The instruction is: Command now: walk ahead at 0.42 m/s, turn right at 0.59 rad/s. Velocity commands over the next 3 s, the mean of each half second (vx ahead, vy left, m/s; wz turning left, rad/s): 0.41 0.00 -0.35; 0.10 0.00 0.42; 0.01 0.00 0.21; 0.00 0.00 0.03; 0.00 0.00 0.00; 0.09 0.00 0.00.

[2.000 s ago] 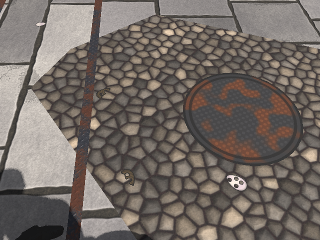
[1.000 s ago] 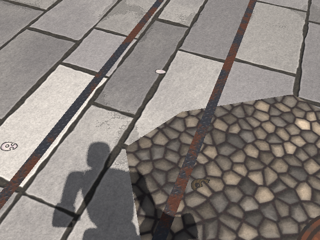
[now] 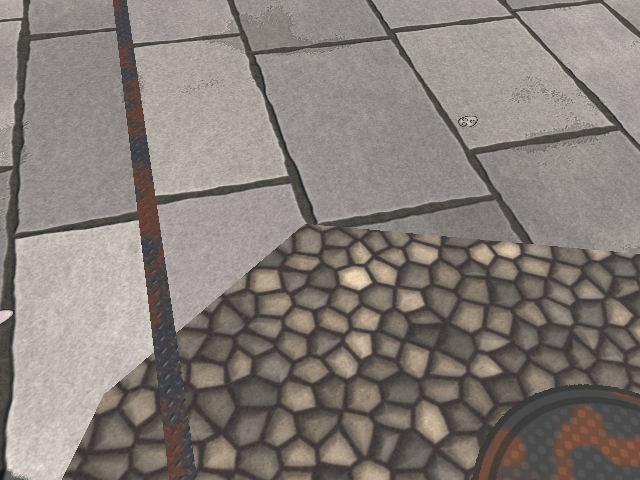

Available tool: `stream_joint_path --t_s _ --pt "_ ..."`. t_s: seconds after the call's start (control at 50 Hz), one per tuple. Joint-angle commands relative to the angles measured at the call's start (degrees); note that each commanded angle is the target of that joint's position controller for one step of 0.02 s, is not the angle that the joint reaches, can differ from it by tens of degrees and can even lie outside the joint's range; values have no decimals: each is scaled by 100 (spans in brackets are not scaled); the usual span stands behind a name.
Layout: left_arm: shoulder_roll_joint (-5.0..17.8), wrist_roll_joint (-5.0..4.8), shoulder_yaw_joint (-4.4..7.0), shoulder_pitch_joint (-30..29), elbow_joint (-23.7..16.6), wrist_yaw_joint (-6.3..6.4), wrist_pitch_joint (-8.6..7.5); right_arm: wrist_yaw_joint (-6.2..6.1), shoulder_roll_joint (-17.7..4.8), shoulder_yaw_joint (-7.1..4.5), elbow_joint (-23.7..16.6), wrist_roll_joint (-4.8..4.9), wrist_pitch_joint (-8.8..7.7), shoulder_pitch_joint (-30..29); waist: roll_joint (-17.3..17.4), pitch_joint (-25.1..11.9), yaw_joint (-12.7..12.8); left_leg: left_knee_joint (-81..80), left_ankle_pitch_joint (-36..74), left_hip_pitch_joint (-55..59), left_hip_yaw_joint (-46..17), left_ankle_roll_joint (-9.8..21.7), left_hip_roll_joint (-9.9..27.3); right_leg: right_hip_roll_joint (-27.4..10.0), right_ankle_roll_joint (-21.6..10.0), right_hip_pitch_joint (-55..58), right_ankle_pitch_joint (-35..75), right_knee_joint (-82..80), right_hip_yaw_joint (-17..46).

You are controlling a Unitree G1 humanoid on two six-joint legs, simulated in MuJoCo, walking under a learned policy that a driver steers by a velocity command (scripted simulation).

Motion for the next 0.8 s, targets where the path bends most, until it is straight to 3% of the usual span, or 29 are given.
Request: stream_joint_path --t_s 0.02,0.1,0.12,0.14,0.16,0.18,0.2,0.22,0.24,0.26,0.28,0.3,0.38,0.44,0.48,0.52,0.58,0.62,0.64,0.66,0.68,0.7,0.72,0.74,0.76,0.8 --pt "121 -13 -32 -958 -675 -96 -147 25 -1145 -310 -257 65 -78 -171 1031 395 -112 -847 582 166 -583 919 1245 -48 -52 -219 193 -825 -241" --pt "235 -34 2 -993 -730 -178 -132 86 -1321 -388 -121 211 -26 -139 1039 495 -16 -574 1000 281 -285 808 1460 58 -413 427 -252 -1481 -561" --pt "316 -17 50 -795 -703 -183 -128 86 -1388 -409 -107 236 -2 -211 1045 398 164 -227 1880 275 -134 741 1467 217 -559 848 -379 -1684 -715" --pt "437 4 147 -272 -552 -172 -121 72 -1402 -409 -100 265 19 -304 930 99 511 538 3041 175 196 605 1336 477 -725 1696 -154 -2085 -917" --pt "778 -7 347 654 -249 -113 -96 53 -1193 -338 -78 230 16 -133 614 -475 899 1870 3718 -254 591 404 1026 751 -933 3127 -22 -2267 -929" --pt "1302 -65 514 1645 -124 10 -50 52 -807 -179 -260 -12 -17 -64 -369 -1090 1250 3935 1517 -1854 679 71 750 -389 -1394 4855 -178 -2394 853" --pt "1842 -58 507 1504 -244 -11 -150 72 -311 4 -692 -89 -200 16 -1694 -1696 809 5529 -1923 -3926 -275 -186 -382 -1580 -2468 5931 -1639 -3502 4298" --pt "1271 -39 366 1523 -250 -44 -256 116 -938 -127 -689 174 -352 -610 -805 -1469 1205 6013 -1479 -4541 -964 -94 -119 -1603 -2337 5760 -1862 -3900 4196" --pt "989 -2 262 1314 -184 -36 -323 149 -1055 -150 -766 271 -441 -837 -706 -824 1081 5837 -934 -4748 -879 69 109 -1454 -2159 5210 -1349 -3816 3427" --pt "761 10 179 968 -205 -22 -340 124 -987 -125 -609 164 -458 -729 -178 -562 834 5436 -462 -4356 -839 113 387 -1245 -1943 4475 -672 -3726 2675" --pt "574 46 109 608 -244 -13 -338 119 -962 -142 -519 49 -429 -667 -112 -313 624 4974 -142 -3942 -819 82 543 -1014 -1815 3815 -10 -3782 2111" --pt "446 124 49 389 -267 5 -350 156 -927 -146 -436 50 -356 -540 -260 -225 450 4817 86 -3579 -813 71 645 -868 -1748 3390 507 -3925 1758" --pt "547 170 41 304 40 92 -472 182 -639 -70 -276 24 -137 -535 -98 48 284 4140 723 -3288 -560 -155 504 -712 -1644 2791 3233 -4065 570" --pt "523 183 9 287 229 191 -450 249 -352 57 -333 47 -176 -1026 -133 183 459 2597 1982 -2746 -364 -82 256 -331 -1260 2544 3530 -4077 -266" --pt "581 192 13 539 407 237 -443 345 -274 93 -415 88 -211 -1402 -87 139 675 1914 2698 -2455 -311 12 77 -445 -1151 2718 3322 -4120 -343" --pt "655 183 37 561 523 253 -413 431 -381 55 -481 133 -208 -1474 -105 123 693 1574 2669 -2425 -424 118 -14 -635 -1133 3102 3250 -3994 -359" --pt "765 103 102 390 559 327 -265 536 -660 -70 -605 44 -183 -1324 -153 45 520 1400 1682 -2552 -361 341 -201 -866 -1073 3787 4038 -3221 -325" --pt "740 73 109 246 485 410 -136 539 -889 -212 -461 3 -177 -487 -75 -340 116 1010 1555 -1669 -126 536 -554 -654 -871 3815 4709 -1858 -470" --pt "698 136 78 337 394 435 -129 460 -1175 -305 -450 -9 -176 -47 355 -758 -72 803 3268 -582 -708 807 -204 -240 -550 3216 3681 -514 -674" --pt "245 350 -53 1025 254 378 -177 375 -1616 -360 -601 -54 -139 -36 1657 -1462 381 1261 5675 1319 -2714 1825 1250 720 -83 1280 -922 1686 -701" --pt "315 285 -123 1174 285 266 -220 338 -1371 -269 -708 -69 -99 -42 1677 -2389 299 725 4994 2107 -4424 2636 1915 1152 104 324 -2877 2920 299" --pt "695 115 -40 811 261 203 -213 306 -1141 -244 -874 -1 -20 -374 967 -2108 131 520 3713 1658 -3903 2362 1626 742 26 117 -2428 3079 672" --pt "680 77 -42 393 141 212 -165 250 -917 -185 -935 74 65 -679 472 -1454 185 381 2720 948 -3392 2037 1339 541 -9 -42 -2035 2809 547" --pt "616 121 -45 194 113 250 -95 212 -815 -138 -980 120 144 -865 100 -890 295 141 2107 99 -3067 1825 1141 370 -4 -17 -1799 2344 465" --pt "621 149 -21 144 65 291 -17 179 -824 -138 -1010 106 192 -996 195 -604 435 -43 1581 -562 -2909 1692 945 256 -10 273 -1611 1819 446" --pt "393 149 -64 329 139 314 47 164 -900 -186 -1078 13 278 -1203 641 -348 607 -214 1398 -1302 -2539 1510 533 344 60 838 -1528 759 207"
Next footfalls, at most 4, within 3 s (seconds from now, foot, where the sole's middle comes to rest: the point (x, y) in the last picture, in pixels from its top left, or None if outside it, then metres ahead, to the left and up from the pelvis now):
0.16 right None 0.20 -0.16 -0.78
0.64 left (313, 479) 0.51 -0.03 -0.78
1.06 right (424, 479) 0.49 -0.25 -0.78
1.38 left None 0.40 -0.01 -0.78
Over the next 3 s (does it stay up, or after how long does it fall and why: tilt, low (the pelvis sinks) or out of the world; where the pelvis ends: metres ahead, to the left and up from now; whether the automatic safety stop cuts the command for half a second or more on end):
stays up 0.45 -0.14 -0.02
